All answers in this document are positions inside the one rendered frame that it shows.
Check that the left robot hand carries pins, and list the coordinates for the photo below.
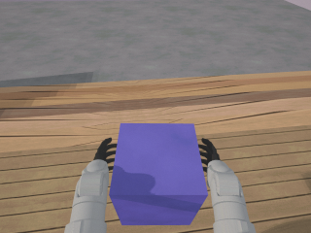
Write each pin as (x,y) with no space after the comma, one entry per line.
(102,152)

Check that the left robot forearm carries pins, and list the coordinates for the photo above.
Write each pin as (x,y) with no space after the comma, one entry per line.
(90,200)

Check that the right robot hand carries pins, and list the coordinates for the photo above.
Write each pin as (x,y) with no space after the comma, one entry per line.
(211,153)

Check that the carton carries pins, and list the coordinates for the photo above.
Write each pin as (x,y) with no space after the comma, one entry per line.
(158,177)

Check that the right robot forearm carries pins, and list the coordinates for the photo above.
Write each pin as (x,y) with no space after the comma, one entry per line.
(228,201)

